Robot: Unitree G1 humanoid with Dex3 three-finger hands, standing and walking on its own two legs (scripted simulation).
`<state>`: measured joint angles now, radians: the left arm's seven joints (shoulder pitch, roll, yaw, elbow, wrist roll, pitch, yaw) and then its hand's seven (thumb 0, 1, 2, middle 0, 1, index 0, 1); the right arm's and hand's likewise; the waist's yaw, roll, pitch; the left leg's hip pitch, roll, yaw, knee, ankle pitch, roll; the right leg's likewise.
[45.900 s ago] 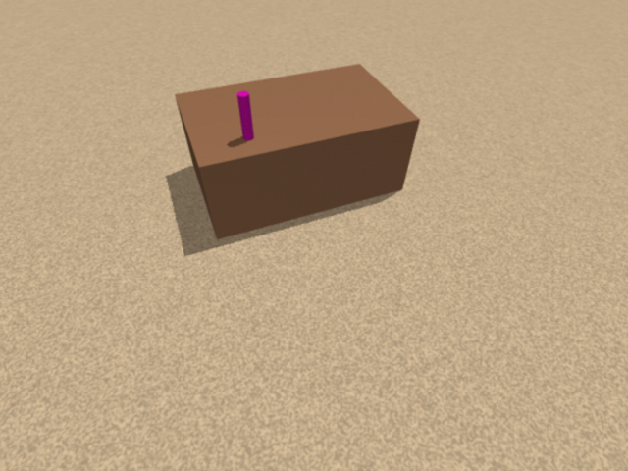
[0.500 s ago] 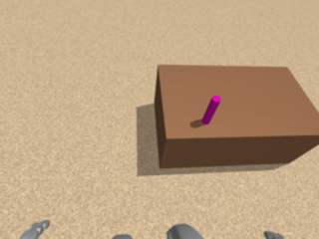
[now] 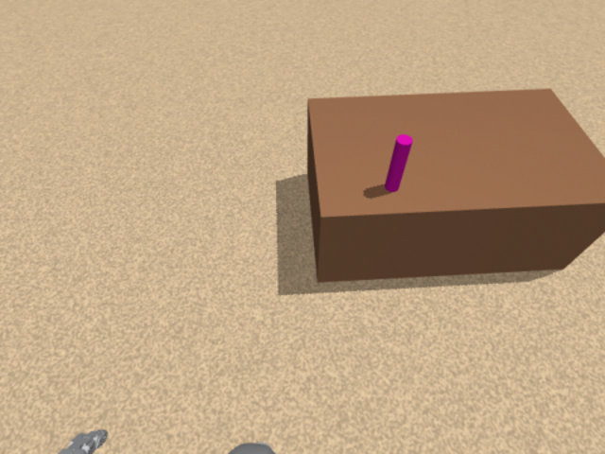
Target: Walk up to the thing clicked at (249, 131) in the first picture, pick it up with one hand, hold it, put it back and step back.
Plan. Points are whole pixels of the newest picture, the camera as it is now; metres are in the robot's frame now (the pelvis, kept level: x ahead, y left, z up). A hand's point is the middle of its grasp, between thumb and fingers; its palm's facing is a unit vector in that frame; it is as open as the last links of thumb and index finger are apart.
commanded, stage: step back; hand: right
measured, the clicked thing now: (397, 165) +0.88 -0.23 -0.28
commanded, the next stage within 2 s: stand in 1.62 s
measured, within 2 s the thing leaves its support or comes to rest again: neither
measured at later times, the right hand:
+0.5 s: hand out of the picture -0.05 -0.32 -0.14, palm faces +0.01 +0.91 -0.42, open 7.4 cm
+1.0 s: hand out of the picture -0.17 -0.30 -0.15, palm faces -0.07 +0.93 -0.35, open 7.4 cm
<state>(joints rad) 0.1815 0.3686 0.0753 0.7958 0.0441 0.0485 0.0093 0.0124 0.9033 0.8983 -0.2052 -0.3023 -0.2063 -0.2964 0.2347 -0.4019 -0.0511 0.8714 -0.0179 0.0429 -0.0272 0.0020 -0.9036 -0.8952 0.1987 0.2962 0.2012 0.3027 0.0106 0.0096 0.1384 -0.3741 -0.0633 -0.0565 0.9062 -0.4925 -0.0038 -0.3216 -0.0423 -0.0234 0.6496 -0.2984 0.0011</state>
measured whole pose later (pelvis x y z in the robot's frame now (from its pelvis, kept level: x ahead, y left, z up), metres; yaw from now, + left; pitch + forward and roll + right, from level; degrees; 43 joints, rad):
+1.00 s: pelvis -0.25 -0.04 +0.00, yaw +3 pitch -3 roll -1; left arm 0.23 0.38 0.08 1.01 0.03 -0.01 -0.02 0.01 0.91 0.90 -0.20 -0.30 -0.20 -0.30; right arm 0.21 -0.35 -0.05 0.99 -0.04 0.01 0.02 0.00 -0.90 -0.89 0.20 0.30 0.20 0.30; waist 0.01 0.02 0.05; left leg -0.25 0.03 -0.03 0.65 -0.36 0.00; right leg -0.24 0.02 -0.03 0.57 -0.27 -0.02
